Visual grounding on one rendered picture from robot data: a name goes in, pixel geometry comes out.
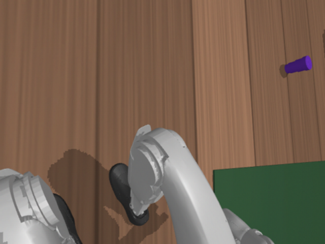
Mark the right robot arm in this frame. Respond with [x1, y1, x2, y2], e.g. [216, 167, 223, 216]
[240, 229, 274, 244]

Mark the right robot foot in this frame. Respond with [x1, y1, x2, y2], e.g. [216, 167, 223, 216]
[109, 163, 149, 226]

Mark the left robot foot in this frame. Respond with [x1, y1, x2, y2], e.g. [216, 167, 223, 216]
[53, 193, 82, 244]

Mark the right robot hand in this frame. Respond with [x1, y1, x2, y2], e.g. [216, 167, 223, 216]
[222, 208, 251, 244]

